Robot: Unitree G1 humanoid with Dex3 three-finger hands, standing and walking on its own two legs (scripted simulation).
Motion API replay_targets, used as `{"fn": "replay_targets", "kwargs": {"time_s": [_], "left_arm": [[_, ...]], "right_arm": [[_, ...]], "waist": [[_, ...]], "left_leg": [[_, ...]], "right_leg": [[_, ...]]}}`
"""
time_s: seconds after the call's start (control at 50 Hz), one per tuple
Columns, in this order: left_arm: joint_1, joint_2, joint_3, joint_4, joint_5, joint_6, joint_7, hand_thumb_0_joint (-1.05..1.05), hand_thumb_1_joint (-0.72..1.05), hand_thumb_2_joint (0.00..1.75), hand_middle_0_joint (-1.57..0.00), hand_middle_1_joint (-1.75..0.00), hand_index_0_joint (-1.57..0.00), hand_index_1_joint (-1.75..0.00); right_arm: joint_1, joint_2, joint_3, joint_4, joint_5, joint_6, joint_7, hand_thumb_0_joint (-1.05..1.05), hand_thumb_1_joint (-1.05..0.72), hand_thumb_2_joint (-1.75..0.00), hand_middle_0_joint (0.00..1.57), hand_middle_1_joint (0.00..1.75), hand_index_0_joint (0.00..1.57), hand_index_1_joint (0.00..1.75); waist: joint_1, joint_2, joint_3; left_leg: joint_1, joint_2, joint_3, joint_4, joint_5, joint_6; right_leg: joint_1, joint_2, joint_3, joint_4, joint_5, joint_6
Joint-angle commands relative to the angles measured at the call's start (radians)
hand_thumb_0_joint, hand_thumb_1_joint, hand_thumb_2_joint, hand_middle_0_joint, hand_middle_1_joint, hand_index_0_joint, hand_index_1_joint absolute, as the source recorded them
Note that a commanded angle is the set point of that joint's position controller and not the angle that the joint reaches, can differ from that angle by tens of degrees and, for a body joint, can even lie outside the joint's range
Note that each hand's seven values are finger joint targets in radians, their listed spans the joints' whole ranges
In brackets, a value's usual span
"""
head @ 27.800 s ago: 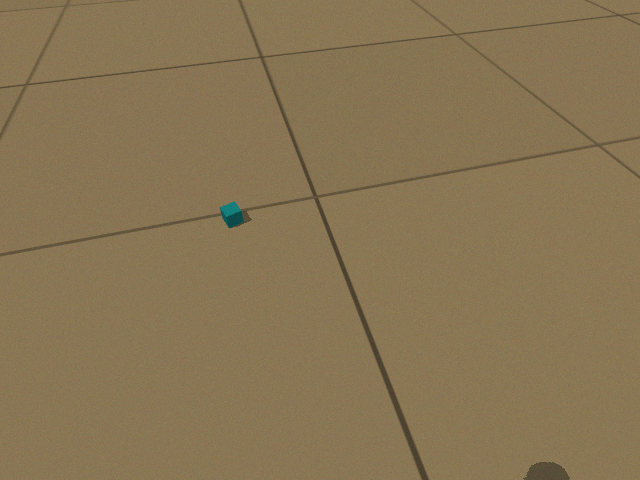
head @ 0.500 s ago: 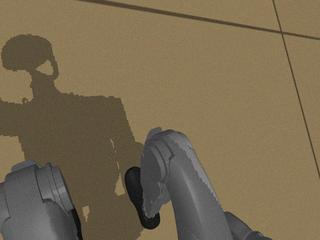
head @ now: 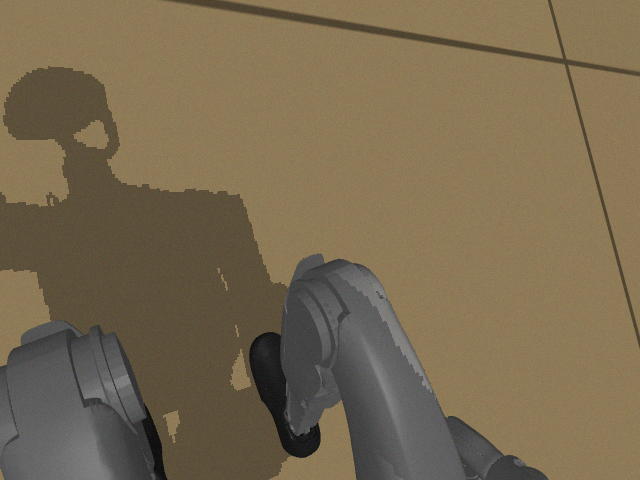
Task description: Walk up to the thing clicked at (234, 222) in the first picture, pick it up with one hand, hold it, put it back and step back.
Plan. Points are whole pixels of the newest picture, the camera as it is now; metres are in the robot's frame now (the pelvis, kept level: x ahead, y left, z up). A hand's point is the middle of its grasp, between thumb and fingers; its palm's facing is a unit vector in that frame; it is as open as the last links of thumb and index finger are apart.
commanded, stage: close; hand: left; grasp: from above
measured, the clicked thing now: out of the picture +0.41 +0.36 -0.26
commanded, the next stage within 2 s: settle in 0.24 s
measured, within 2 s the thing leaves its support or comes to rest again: leaves its support in 0.74 s
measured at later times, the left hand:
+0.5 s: hand out of the picture +0.40 +0.36 -0.24, palm faces -0.42 -0.22 -0.88, open 10.5 cm
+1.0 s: hand out of the picture +0.40 +0.37 -0.16, palm faces -0.39 -0.16 -0.91, open 10.3 cm
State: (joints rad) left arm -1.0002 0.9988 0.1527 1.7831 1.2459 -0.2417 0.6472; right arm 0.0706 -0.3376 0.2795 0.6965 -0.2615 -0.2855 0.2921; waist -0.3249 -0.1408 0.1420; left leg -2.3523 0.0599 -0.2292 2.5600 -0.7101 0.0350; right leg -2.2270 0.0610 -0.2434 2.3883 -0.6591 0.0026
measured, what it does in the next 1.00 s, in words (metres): stands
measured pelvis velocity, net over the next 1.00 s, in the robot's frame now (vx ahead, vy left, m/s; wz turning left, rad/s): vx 0.01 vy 0.00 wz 0.06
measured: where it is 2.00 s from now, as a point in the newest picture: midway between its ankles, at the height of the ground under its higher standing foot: (224, 449)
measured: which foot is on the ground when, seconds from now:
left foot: down 0.00-1.00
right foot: down 0.00-1.00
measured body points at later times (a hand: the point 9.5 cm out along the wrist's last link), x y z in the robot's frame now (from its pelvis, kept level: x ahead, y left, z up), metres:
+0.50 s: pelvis +0.00 +0.00 +0.00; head +0.26 +0.14 +0.34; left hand +0.42 +0.37 -0.19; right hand +0.08 -0.24 -0.06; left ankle +0.07 +0.12 -0.27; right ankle +0.11 -0.10 -0.27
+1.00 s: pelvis +0.01 +0.00 +0.02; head +0.23 +0.11 +0.40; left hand +0.41 +0.38 -0.11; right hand +0.12 -0.25 -0.07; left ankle +0.07 +0.12 -0.27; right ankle +0.11 -0.10 -0.27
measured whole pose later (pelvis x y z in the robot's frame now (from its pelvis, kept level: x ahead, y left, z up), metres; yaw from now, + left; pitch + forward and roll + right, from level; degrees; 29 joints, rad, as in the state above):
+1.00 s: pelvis +0.01 +0.00 +0.02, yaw +4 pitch +33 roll -11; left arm -0.86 0.76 0.10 1.42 1.13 -0.09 0.46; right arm 0.10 -0.31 0.11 0.75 -0.16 -0.21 0.29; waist -0.22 -0.02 -0.04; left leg -2.35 0.05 -0.15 2.46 -0.71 0.04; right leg -2.25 0.04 -0.17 2.34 -0.69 -0.01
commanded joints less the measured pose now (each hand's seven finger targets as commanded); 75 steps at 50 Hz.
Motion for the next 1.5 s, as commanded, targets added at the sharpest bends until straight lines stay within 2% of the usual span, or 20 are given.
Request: {"fn": "replay_targets", "kwargs": {"time_s": [0.0,0.06,0.24,0.4,0.44,0.54,0.6,0.64,0.66,0.68,0.76,0.8,0.94,1.02,1.04,1.1,1.22,1.32,1.38,1.48], "left_arm": [[-0.200,0.195,-0.012,-0.052,-0.034,0.012,0.024,0.00,0.27,0.77,-0.68,-0.75,-0.69,-0.75],[-0.206,0.233,0.012,-0.112,-0.037,0.007,0.023,0.00,0.28,0.80,-0.71,-0.73,-0.71,-0.74],[-0.192,0.186,-0.021,-0.099,-0.032,0.003,0.005,0.00,0.36,0.79,-0.76,-0.73,-0.76,-0.73],[-0.179,0.216,0.015,-0.135,-0.035,0.004,0.012,0.00,0.40,0.91,-0.83,-0.84,-0.84,-0.84],[-0.180,0.191,0.001,-0.120,-0.038,0.013,0.008,0.00,0.42,0.89,-0.85,-0.83,-0.85,-0.83],[-0.191,0.234,0.045,-0.203,-0.042,0.026,0.007,0.00,0.47,0.94,-0.91,-0.83,-0.90,-0.84],[-0.202,0.214,0.038,-0.254,-0.035,0.038,0.001,0.00,0.51,0.95,-0.93,-0.84,-0.92,-0.85],[-0.188,0.225,0.063,-0.347,-0.035,0.047,-0.004,0.00,0.50,0.94,-0.93,-0.83,-0.92,-0.83],[-0.204,0.155,0.019,-0.387,-0.053,0.048,-0.015,0.00,0.52,0.91,-0.94,-0.81,-0.93,-0.82],[-0.196,0.193,0.047,-0.421,-0.053,0.051,-0.015,0.00,0.51,0.94,-0.94,-0.81,-0.93,-0.82],[-0.138,0.140,0.050,-0.564,-0.075,0.077,-0.039,0.00,0.56,0.92,-0.98,-0.77,-0.97,-0.78],[-0.117,0.099,0.036,-0.568,-0.091,0.100,-0.057,0.00,0.57,0.90,-0.99,-0.73,-0.98,-0.74],[-0.170,-0.026,-0.043,-0.520,-0.136,0.157,-0.161,0.00,0.57,0.85,-0.98,-0.71,-0.98,-0.72],[-0.181,-0.004,-0.057,-0.536,-0.144,0.138,-0.254,0.00,0.58,0.86,-1.03,-0.68,-1.01,-0.70],[-0.166,0.046,-0.020,-0.527,-0.146,0.130,-0.268,0.00,0.60,0.86,-1.03,-0.69,-1.02,-0.71],[-0.198,0.022,-0.045,-0.599,-0.151,0.090,-0.309,0.00,0.61,0.84,-1.03,-0.69,-1.02,-0.70],[-0.190,0.097,0.029,-0.691,-0.106,0.051,-0.281,0.00,0.62,0.82,-1.03,-0.64,-1.02,-0.65],[-0.207,0.076,0.030,-0.692,-0.082,0.075,-0.235,0.00,0.58,0.82,-1.03,-0.55,-1.02,-0.58],[-0.178,0.041,0.024,-0.687,-0.095,0.112,-0.225,0.00,0.72,0.86,-1.17,-0.57,-1.13,-0.60],[-0.135,0.013,-0.011,-0.715,-0.142,0.169,-0.306,0.00,0.76,0.82,-1.19,-0.55,-1.16,-0.58]], "right_arm": [[0.185,-0.309,-0.079,0.003,0.005,-0.010,-0.005,0.00,-0.89,-0.90,0.20,0.30,0.20,0.30],[0.187,-0.312,-0.086,0.001,0.017,-0.008,-0.013,0.00,-0.89,-0.90,0.20,0.30,0.20,0.30],[0.176,-0.305,-0.087,0.001,0.016,-0.003,-0.012,0.00,-0.89,-0.90,0.20,0.30,0.20,0.30],[0.186,-0.310,-0.087,0.004,0.013,0.008,-0.021,0.00,-0.91,-0.90,0.20,0.30,0.20,0.30],[0.190,-0.297,-0.086,0.006,0.008,0.006,-0.017,0.00,-0.91,-0.90,0.20,0.30,0.20,0.30],[0.189,-0.305,-0.110,0.014,0.018,0.008,-0.017,0.00,-0.92,-0.91,0.20,0.30,0.20,0.30],[0.197,-0.304,-0.133,0.015,0.019,0.007,-0.010,0.00,-0.92,-0.91,0.20,0.30,0.20,0.30],[0.205,-0.301,-0.154,0.019,0.023,0.008,-0.007,0.00,-0.91,-0.91,0.20,0.30,0.20,0.30],[0.179,-0.288,-0.161,0.005,0.033,0.003,-0.002,0.00,-0.91,-0.91,0.20,0.30,0.20,0.30],[0.188,-0.296,-0.172,0.024,0.037,0.003,0.000,0.00,-0.91,-0.91,0.20,0.30,0.20,0.30],[0.212,-0.277,-0.220,0.035,0.072,0.018,0.009,0.00,-0.91,-0.90,0.20,0.30,0.20,0.30],[0.215,-0.268,-0.237,0.041,0.093,0.037,0.008,0.00,-0.90,-0.90,0.20,0.30,0.20,0.30],[0.248,-0.239,-0.258,0.048,0.118,0.081,-0.009,0.00,-0.90,-0.90,0.20,0.30,0.20,0.30],[0.259,-0.229,-0.262,0.033,0.128,0.106,-0.028,0.00,-0.91,-0.90,0.20,0.30,0.20,0.30],[0.263,-0.234,-0.267,0.030,0.130,0.116,-0.036,0.00,-0.91,-0.90,0.20,0.30,0.20,0.30],[0.252,-0.201,-0.261,0.011,0.132,0.141,-0.056,0.00,-0.90,-0.90,0.20,0.30,0.20,0.30],[0.254,-0.202,-0.262,0.009,0.139,0.178,-0.092,0.00,-0.90,-0.90,0.20,0.30,0.20,0.30],[0.251,-0.199,-0.282,0.012,0.145,0.195,-0.116,0.00,-0.89,-0.90,0.20,0.30,0.20,0.30],[0.272,-0.201,-0.298,0.015,0.152,0.194,-0.128,0.00,-0.92,-0.91,0.20,0.30,0.20,0.30],[0.300,-0.189,-0.331,0.022,0.178,0.206,-0.139,0.00,-0.92,-0.91,0.20,0.30,0.20,0.30]], "waist": [[-0.055,0.402,-0.549],[-0.017,0.456,-0.610],[-0.035,0.454,-0.565],[-0.005,0.477,-0.641],[-0.020,0.468,-0.624],[0.013,0.544,-0.680],[0.005,0.576,-0.692],[0.036,0.638,-0.755],[0.039,0.647,-0.759],[0.051,0.680,-0.784],[0.101,0.725,-0.874],[0.115,0.682,-0.868],[0.080,0.477,-0.797],[0.084,0.394,-0.825],[0.088,0.372,-0.835],[0.100,0.354,-0.850],[0.145,0.461,-0.910],[0.150,0.512,-0.939],[0.163,0.514,-0.956],[0.187,0.488,-0.987]], "left_leg": [[0.400,0.004,0.052,-0.245,0.151,-0.009],[0.438,0.003,0.058,-0.251,0.177,-0.015],[0.430,0.004,0.046,-0.268,0.142,-0.019],[0.453,0.001,0.052,-0.274,0.185,-0.022],[0.451,0.002,0.056,-0.264,0.187,-0.020],[0.506,0.005,0.049,-0.290,0.209,-0.032],[0.516,0.002,0.060,-0.285,0.207,-0.033],[0.564,0.001,0.075,-0.294,0.249,-0.040],[0.577,0.002,0.068,-0.303,0.234,-0.044],[0.606,0.003,0.066,-0.319,0.250,-0.049],[0.653,-0.004,0.081,-0.358,0.275,-0.054],[0.631,-0.008,0.089,-0.370,0.276,-0.048],[0.516,-0.026,0.122,-0.372,0.229,-0.011],[0.485,-0.035,0.137,-0.361,0.211,0.002],[0.457,-0.037,0.141,-0.358,0.207,0.005],[0.441,-0.042,0.154,-0.356,0.199,0.003],[0.540,-0.045,0.167,-0.391,0.236,-0.013],[0.617,-0.040,0.155,-0.443,0.204,-0.019],[0.659,-0.042,0.154,-0.491,0.191,-0.017],[0.688,-0.049,0.169,-0.547,0.202,-0.010]], "right_leg": [[0.310,0.052,-0.032,-0.220,0.204,-0.012],[0.328,0.053,-0.026,-0.213,0.219,-0.018],[0.291,0.051,-0.034,-0.200,0.191,-0.022],[0.332,0.056,-0.036,-0.208,0.220,-0.024],[0.329,0.056,-0.033,-0.208,0.227,-0.021],[0.309,0.051,-0.032,-0.191,0.235,-0.030],[0.295,0.045,-0.026,-0.182,0.238,-0.033],[0.307,0.045,-0.018,-0.184,0.265,-0.037],[0.262,0.042,-0.021,-0.173,0.246,-0.040],[0.263,0.041,-0.021,-0.169,0.254,-0.043],[0.253,0.034,-0.002,-0.176,0.265,-0.050],[0.233,0.030,0.006,-0.189,0.265,-0.050],[0.261,0.029,0.047,-0.270,0.232,-0.041],[0.357,0.027,0.078,-0.301,0.205,-0.036],[0.391,0.025,0.090,-0.306,0.192,-0.034],[0.432,0.026,0.119,-0.325,0.161,-0.036],[0.397,0.018,0.106,-0.313,0.199,-0.046],[0.316,0.013,0.090,-0.312,0.171,-0.058],[0.308,0.004,0.080,-0.334,0.176,-0.055],[0.362,0.002,0.104,-0.388,0.179,-0.056]]}}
